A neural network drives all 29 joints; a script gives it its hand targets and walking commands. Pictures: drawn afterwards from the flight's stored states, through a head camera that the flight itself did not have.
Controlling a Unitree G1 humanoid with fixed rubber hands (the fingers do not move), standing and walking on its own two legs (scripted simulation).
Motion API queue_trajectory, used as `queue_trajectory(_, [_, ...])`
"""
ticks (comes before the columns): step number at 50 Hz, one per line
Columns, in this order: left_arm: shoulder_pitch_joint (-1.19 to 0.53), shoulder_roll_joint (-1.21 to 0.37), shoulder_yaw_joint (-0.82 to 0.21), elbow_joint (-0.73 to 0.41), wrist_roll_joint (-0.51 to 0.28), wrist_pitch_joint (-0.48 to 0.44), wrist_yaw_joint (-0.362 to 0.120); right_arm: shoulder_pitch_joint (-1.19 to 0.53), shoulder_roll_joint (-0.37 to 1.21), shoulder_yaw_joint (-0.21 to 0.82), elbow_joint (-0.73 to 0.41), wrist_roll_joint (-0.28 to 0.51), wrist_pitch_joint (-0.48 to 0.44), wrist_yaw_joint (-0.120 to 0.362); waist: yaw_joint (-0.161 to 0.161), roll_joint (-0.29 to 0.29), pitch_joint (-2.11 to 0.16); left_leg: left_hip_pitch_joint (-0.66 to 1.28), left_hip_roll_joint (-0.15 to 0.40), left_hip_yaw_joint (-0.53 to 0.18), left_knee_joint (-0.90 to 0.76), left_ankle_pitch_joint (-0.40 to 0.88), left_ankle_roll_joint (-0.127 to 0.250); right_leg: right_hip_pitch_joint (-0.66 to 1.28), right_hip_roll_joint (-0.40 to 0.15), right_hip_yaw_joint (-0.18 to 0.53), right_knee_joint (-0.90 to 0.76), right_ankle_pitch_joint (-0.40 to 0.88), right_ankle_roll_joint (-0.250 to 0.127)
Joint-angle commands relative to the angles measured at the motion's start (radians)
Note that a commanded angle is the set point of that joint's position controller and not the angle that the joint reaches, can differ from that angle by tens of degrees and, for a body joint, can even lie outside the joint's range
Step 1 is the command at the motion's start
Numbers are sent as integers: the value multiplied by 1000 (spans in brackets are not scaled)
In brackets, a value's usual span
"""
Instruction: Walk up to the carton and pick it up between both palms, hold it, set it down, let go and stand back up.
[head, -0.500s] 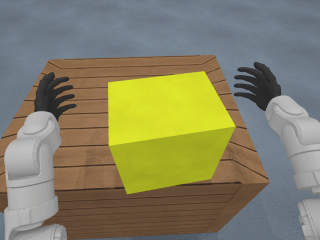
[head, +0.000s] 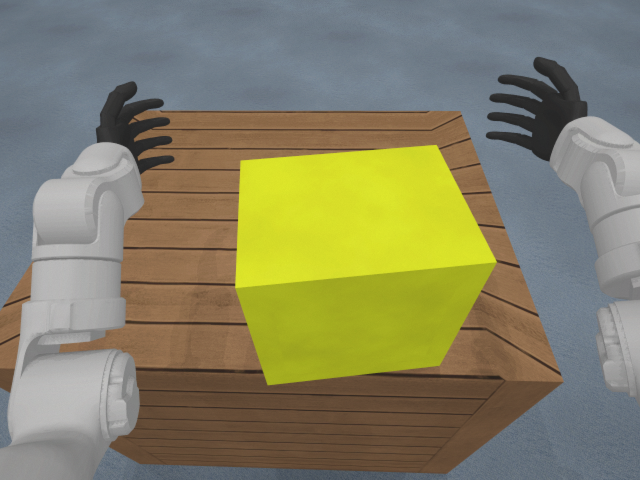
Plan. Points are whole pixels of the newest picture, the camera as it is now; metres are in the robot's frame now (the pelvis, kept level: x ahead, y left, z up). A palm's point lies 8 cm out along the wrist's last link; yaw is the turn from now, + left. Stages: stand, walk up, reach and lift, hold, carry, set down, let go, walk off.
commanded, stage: reach and lift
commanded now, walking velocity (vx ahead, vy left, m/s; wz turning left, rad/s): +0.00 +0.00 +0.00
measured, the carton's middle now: (347, 271) +0.38 +0.02 +0.05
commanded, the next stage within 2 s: none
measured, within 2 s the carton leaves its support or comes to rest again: neither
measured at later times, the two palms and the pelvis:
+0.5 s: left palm (152, 226) +0.36 +0.26 +0.13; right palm (511, 194) +0.46 -0.19 +0.14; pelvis +0.00 +0.00 +0.00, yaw +1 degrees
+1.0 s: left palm (175, 238) +0.37 +0.24 +0.10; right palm (484, 215) +0.45 -0.16 +0.10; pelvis +0.00 +0.01 +0.00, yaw +1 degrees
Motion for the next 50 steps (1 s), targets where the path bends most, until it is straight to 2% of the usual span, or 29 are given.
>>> queue_trajectory(1, [-449, 157, 30, -116, 0, -50, -21, -520, -176, -40, -130, 20, -51, -4, -8, -91, -468, 62, -56, 21, -13, 311, 0, 412, 2, 49, 49, 453, 54])
queue_trajectory(4, [-443, 183, 77, -84, 32, -72, -29, -513, -148, -4, -94, 21, -54, -20, 11, -112, -489, -5, -63, 24, -35, 256, 14, 482, -20, 66, 69, 503, 74])
queue_trajectory(5, [-408, 181, 88, -20, 45, -81, -35, -496, -118, 16, -64, 19, -53, -21, 20, -127, -438, -35, -65, 26, -47, 226, 21, 492, -25, 70, 71, 498, 77])
queue_trajectory(6, [-386, 164, 82, -53, 47, -97, -37, -481, -108, 13, -79, 22, -63, -20, 19, -117, -463, -27, -63, 25, -50, 243, 17, 502, -20, 67, 72, 500, 73])
queue_trajectory(7, [-353, 149, 76, -98, 50, -102, -39, -466, -110, 11, -113, 20, -75, -20, 18, -112, -484, 4, -61, 26, -36, 311, 7, 500, -9, 58, 75, 548, 69])
queue_trajectory(8, [-320, 131, 81, -78, 60, -107, -47, -426, -103, -5, -102, 10, -83, -24, 6, -104, -461, 13, -62, 23, -26, 319, 4, 496, -8, 60, 70, 535, 66])
queue_trajectory(9, [-316, 134, 84, -131, 64, -112, -53, -416, -112, -19, -144, 3, -94, -31, -2, -95, -486, 36, -65, 26, -27, 325, -2, 494, -7, 52, 71, 553, 69])
queue_trajectory(11, [-259, 101, 78, -90, 70, -132, -70, -355, -91, -35, -112, -29, -105, -41, -22, -103, -432, 30, -67, 23, -26, 311, -2, 474, -3, 49, 63, 517, 69])
queue_trajectory(13, [-203, 73, 72, -179, 83, -154, -77, -294, -90, -80, -170, -53, -132, -49, -44, -69, -474, 52, -68, 19, -20, 333, -11, 489, -1, 43, 66, 540, 66])
queue_trajectory(15, [-204, 67, 64, -305, 75, -167, -69, -304, -114, -131, -291, -82, -162, -49, -46, -54, -552, 88, -68, 20, -1, 405, -28, 479, 17, 22, 68, 558, 60])
queue_trajectory(16, [-182, 59, 62, -275, 76, -171, -68, -292, -112, -129, -270, -98, -167, -51, -53, -70, -519, 84, -68, 17, 5, 396, -25, 456, 17, 17, 64, 535, 58])
queue_trajectory(20, [-238, 43, 35, -353, 46, -213, -40, -340, -112, -165, -358, -115, -204, -33, -38, -40, -587, 112, -66, 15, 25, 385, -32, 366, 21, 7, 60, 451, 48])
queue_trajectory(22, [-219, 19, 25, -220, 44, -238, -40, -327, -73, -147, -264, -140, -202, -22, -37, -86, -500, 63, -64, 15, 13, 298, -9, 332, 13, 20, 46, 363, 50])
queue_trajectory(23, [-255, 22, 9, -286, 36, -250, -33, -350, -86, -168, -310, -139, -215, -14, -34, -49, -547, 74, -63, 13, 8, 295, -15, 339, 13, 16, 47, 355, 44])
queue_trajectory(25, [-209, 14, 12, -260, 56, -274, -24, -302, -64, -156, -285, -142, -232, -10, -18, -61, -553, 60, -66, 14, 22, 317, -9, 355, 11, 25, 58, 385, 47])
queue_trajectory(26, [-178, -2, 6, -160, 63, -283, -29, -282, -54, -151, -210, -153, -231, -9, -37, -87, -487, 43, -63, 11, 16, 276, -2, 335, 10, 29, 55, 357, 49])
queue_trajectory(27, [-189, -12, 4, -199, 69, -300, -31, -268, -52, -157, -204, -157, -241, -7, -28, -55, -519, 44, -63, 11, 8, 283, -8, 349, 8, 28, 54, 350, 46])
queue_trajectory(28, [-187, -14, 1, -166, 82, -309, -30, -271, -46, -157, -192, -168, -252, -8, -33, -54, -531, 51, -64, 12, 14, 294, -7, 353, 7, 29, 56, 369, 46])
queue_trajectory(32, [-128, -59, 16, 71, 137, -388, -55, -206, 31, -123, 9, -208, -281, 1, -15, -82, -394, -29, -66, 11, -32, 174, 17, 355, -16, 49, 34, 257, 51])
queue_trajectory(35, [-123, -56, 41, 157, 170, -465, -65, -194, 69, -114, 36, -234, -327, -2, -3, -128, -378, -76, -70, 23, -55, 133, 36, 405, -23, 57, 37, 262, 71])
queue_trajectory(38, [-173, -55, 34, 39, 164, -557, -48, -248, 55, -134, -93, -239, -419, -16, 17, -104, -519, -30, -68, 37, -18, 278, 10, 430, -2, 39, 67, 379, 75])
queue_trajectory(39, [-199, -58, 23, 20, 165, -582, -38, -270, 48, -139, -109, -230, -446, -19, 22, -65, -549, -9, -71, 38, 2, 333, -5, 423, 2, 32, 76, 430, 74])
queue_trajectory(40, [-223, -79, -3, -16, 161, -604, -29, -270, 40, -146, -98, -225, -467, -21, 0, -35, -595, 39, -64, 32, 22, 392, -21, 398, 12, 18, 82, 471, 68])
queue_trajectory(42, [-244, -82, -15, -56, 155, -631, -12, -277, 30, -148, -122, -217, -496, -26, -3, -6, -668, 62, -67, 36, 54, 449, -34, 380, 17, 13, 87, 515, 63])
queue_trajectory(43, [-242, -89, -24, -20, 154, -631, -11, -277, 28, -143, -76, -217, -491, -25, -18, -14, -634, 67, -63, 30, 49, 414, -33, 355, 21, 11, 77, 466, 58])
queue_trajectory(44, [-236, -90, -32, -21, 144, -631, -10, -285, 21, -139, -87, -217, -493, -25, -9, -27, -644, 74, -60, 31, 48, 396, -31, 334, 23, 9, 74, 430, 55])
queue_trajectory(45, [-231, -99, -50, 43, 134, -615, -13, -292, 21, -142, -42, -224, -477, -28, -30, -46, -572, 68, -56, 27, 42, 348, -23, 301, 21, 12, 59, 391, 51])
queue_trajectory(48, [-207, -118, -70, 139, 119, -584, -18, -282, 33, -130, 46, -224, -445, -27, -28, -67, -492, 70, -48, 24, 22, 259, -7, 241, 18, 17, 29, 250, 38])
queue_trajectory(50, [-195, -122, -65, 170, 121, -569, -19, -275, 35, -118, 73, -225, -435, -31, -28, -102, -467, 76, -46, 23, 20, 259, 1, 236, 18, 20, 18, 244, 42])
